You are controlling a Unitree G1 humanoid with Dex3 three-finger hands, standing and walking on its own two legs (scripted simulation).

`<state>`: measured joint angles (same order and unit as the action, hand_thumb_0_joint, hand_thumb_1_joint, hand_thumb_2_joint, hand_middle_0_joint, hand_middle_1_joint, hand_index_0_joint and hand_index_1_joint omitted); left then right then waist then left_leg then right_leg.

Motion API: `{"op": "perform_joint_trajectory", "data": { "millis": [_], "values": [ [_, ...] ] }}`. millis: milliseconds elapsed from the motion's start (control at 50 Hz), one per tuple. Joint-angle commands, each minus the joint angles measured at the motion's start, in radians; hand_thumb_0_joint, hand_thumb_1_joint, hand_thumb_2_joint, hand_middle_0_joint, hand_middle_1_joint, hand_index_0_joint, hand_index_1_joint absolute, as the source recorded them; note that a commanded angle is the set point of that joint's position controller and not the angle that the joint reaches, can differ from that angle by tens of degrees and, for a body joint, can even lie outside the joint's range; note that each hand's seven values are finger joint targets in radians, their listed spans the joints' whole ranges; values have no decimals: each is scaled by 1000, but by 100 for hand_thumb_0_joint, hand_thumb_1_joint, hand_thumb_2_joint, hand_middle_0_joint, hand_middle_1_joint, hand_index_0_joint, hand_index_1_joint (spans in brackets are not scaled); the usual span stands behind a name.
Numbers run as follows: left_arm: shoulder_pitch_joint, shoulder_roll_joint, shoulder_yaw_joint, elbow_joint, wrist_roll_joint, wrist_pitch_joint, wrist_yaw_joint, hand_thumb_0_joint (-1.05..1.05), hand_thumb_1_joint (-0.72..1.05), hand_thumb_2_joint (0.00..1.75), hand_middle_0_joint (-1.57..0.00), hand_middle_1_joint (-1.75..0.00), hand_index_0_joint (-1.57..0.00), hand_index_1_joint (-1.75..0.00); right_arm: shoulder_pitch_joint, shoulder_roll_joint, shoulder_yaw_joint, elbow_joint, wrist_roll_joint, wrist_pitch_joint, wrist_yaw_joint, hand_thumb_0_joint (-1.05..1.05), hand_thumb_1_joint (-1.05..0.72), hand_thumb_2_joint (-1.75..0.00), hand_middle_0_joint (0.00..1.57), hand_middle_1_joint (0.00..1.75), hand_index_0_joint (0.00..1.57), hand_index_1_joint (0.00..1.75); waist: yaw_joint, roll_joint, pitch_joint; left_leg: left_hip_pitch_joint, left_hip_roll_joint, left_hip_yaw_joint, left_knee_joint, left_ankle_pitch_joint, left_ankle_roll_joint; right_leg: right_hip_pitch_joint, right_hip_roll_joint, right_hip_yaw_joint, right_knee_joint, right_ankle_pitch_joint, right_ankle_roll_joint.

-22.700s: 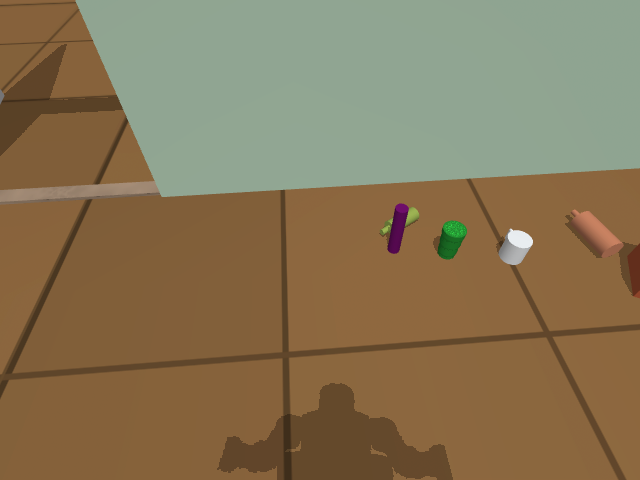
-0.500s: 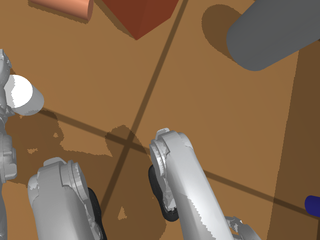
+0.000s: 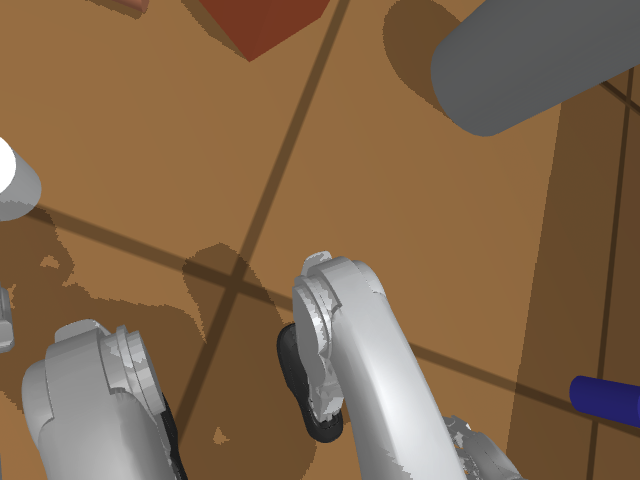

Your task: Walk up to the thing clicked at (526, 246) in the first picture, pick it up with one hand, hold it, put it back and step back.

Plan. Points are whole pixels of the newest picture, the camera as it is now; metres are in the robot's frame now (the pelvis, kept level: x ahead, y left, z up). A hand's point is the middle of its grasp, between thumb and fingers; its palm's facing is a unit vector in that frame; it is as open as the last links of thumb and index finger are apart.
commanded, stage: rest palm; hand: left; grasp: from above
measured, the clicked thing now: out of the picture +0.52 +0.31 -0.26
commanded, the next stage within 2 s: close in 0.52 s
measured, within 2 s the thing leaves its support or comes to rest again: neither
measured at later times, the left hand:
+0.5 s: hand out of the picture +0.49 +0.29 -0.22, palm faces -0.44 -0.11 -0.89, open 12.8 cm
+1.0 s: hand out of the picture +0.49 +0.29 -0.23, palm faces -0.43 -0.10 -0.90, open 12.6 cm
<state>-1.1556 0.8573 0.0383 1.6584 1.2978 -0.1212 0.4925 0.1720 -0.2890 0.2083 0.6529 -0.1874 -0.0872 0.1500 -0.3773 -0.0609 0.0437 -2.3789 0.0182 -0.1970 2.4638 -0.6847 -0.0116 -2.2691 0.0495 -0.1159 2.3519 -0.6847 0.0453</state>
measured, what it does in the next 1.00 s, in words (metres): stands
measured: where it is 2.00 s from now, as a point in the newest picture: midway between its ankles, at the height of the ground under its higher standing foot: (244, 434)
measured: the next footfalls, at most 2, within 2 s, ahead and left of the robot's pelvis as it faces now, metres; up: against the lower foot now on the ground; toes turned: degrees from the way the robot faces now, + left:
none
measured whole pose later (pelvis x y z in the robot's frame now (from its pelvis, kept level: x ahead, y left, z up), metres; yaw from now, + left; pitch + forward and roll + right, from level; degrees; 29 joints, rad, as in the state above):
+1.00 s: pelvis +0.00 +0.00 -0.01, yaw -2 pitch +31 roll -13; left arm -1.16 0.96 0.07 1.71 1.26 -0.14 0.54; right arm 0.15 -0.33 0.28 0.63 -0.21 -0.16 0.20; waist -0.41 -0.09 0.12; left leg -2.36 0.03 -0.24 2.51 -0.71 -0.01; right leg -2.24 0.07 -0.15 2.36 -0.68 0.05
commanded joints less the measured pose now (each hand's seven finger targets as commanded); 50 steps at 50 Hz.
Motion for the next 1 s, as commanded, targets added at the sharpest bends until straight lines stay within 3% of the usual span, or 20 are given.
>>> {"op": "perform_joint_trajectory", "data": {
  "millis": [0,20,80,140,160,180,260,300,320,340,380,480,540,560,580,700,760,820,900,980],
  "values": [
    [-314,206,18,-108,-37,13,29,0,-41,103,-8,-118,-12,-113,219,-295,-78,10,2,-18,-2,0,-90,-90,20,30,20,30,-29,434,-636,530,10,100,-215,205,39,331,31,-97,-214,285,-71],
    [-312,225,31,-108,-40,11,27,0,-42,105,-9,-119,-13,-115,230,-302,-71,3,-1,-26,1,0,-90,-90,20,30,20,30,-38,421,-615,508,8,102,-212,197,42,343,28,-97,-220,275,-69],
    [-277,255,44,-133,-53,7,28,0,-42,109,-9,-120,-13,-117,207,-296,-64,-5,2,-32,2,0,-90,-90,20,30,20,30,-5,432,-678,533,16,101,-207,217,39,392,38,-93,-219,291,-70],
    [-251,242,34,-97,-54,-1,26,0,-42,105,-8,-121,-13,-117,217,-298,-54,2,-1,-40,8,0,-91,-90,20,30,20,30,-22,433,-638,499,14,101,-204,201,39,401,37,-94,-211,281,-70],
    [-256,275,63,-115,-59,-6,26,0,-42,105,-8,-120,-13,-115,221,-312,-59,1,-4,-44,10,0,-91,-90,20,30,20,30,-33,401,-626,487,16,95,-196,191,42,396,40,-102,-217,269,-67],
    [-256,302,75,-149,-49,-11,26,0,-43,105,-8,-119,-12,-115,224,-320,-61,-2,-2,-41,6,0,-91,-90,20,30,20,30,-16,422,-660,502,15,93,-205,197,37,405,40,-104,-218,267,-72],
    [-238,265,60,-123,-59,-18,21,0,-42,107,-9,-120,-13,-116,217,-315,-56,-2,-7,-50,15,0,-91,-90,20,30,20,30,-35,409,-612,501,19,83,-195,200,37,398,44,-110,-213,273,-70],
    [-244,301,71,-135,-63,-30,27,0,-42,112,-10,-122,-13,-119,217,-317,-53,3,-8,-48,14,0,-91,-90,20,30,20,30,-25,405,-651,485,21,86,-188,197,41,441,46,-101,-223,283,-64],
    [-251,242,29,-136,-66,-32,19,0,-42,111,-10,-121,-13,-118,216,-308,-47,0,-8,-54,19,0,-91,-90,20,30,20,30,-33,402,-618,487,19,88,-179,207,41,418,44,-103,-221,292,-64],
    [-237,300,67,-143,-63,-35,27,0,-42,111,-10,-121,-12,-118,225,-322,-52,13,-12,-51,18,0,-91,-90,20,30,20,30,-30,419,-652,504,21,85,-187,219,39,449,47,-110,-226,303,-61],
    [-228,261,40,-109,-59,-35,20,0,-43,113,-10,-119,-12,-117,221,-318,-51,13,-12,-55,22,0,-90,-90,20,30,20,30,-36,404,-609,494,22,81,-179,207,38,411,48,-112,-217,289,-62],
    [-224,274,44,-108,-45,-36,39,0,-42,112,-10,-120,-12,-118,209,-330,-54,12,-16,-53,29,0,-91,-90,20,30,20,30,-29,443,-614,534,23,67,-201,211,27,392,50,-130,-208,283,-71],
    [-227,241,20,-49,-35,-30,46,0,-42,107,-9,-120,-12,-117,197,-336,-47,15,-17,-58,34,0,-91,-90,20,30,20,30,-54,446,-549,529,23,59,-208,198,23,342,47,-142,-192,270,-76],
    [-260,253,15,-118,-35,-36,51,0,-43,108,-9,-119,-12,-116,191,-333,-46,5,-15,-60,35,0,-91,-90,20,30,20,30,-41,465,-580,537,24,62,-208,215,23,360,51,-139,-198,284,-74],
    [-210,259,28,-21,-32,-26,53,0,-43,111,-10,-120,-12,-118,195,-337,-46,16,-16,-62,35,0,-91,-90,20,30,20,30,-50,427,-545,521,23,62,-199,189,27,342,50,-139,-194,267,-73],
    [-279,251,4,-80,-31,-25,72,0,-34,108,-13,-121,-17,-117,178,-333,-37,-2,-17,-71,37,0,-90,-90,20,30,20,30,-51,448,-567,530,25,62,-209,188,26,351,52,-135,-204,271,-72],
    [-254,260,13,-48,-42,-14,80,0,-33,105,-13,-119,-17,-115,178,-340,-34,1,-17,-74,38,0,-90,-90,20,30,20,30,-55,435,-575,533,27,59,-207,212,26,366,54,-138,-201,292,-69],
    [-228,259,14,15,-41,-5,71,0,-33,102,-13,-119,-18,-114,190,-346,-32,-1,-19,-79,40,0,-90,-90,20,30,20,30,-75,402,-500,487,25,60,-207,160,32,351,51,-133,-211,249,-67],
    [-243,304,44,-27,-40,-3,66,0,-32,99,-13,-118,-18,-113,183,-354,-28,-5,-19,-78,40,0,-90,-90,20,30,20,30,-50,450,-543,532,28,46,-214,179,23,342,46,-139,-195,249,-74],
    [-228,314,43,-29,-50,-8,63,0,-28,102,-18,-117,-22,-113,181,-347,-26,-15,-18,-69,38,0,-90,-90,20,30,20,30,-54,414,-548,481,28,59,-215,150,33,391,55,-132,-219,238,-69]
  ]
}}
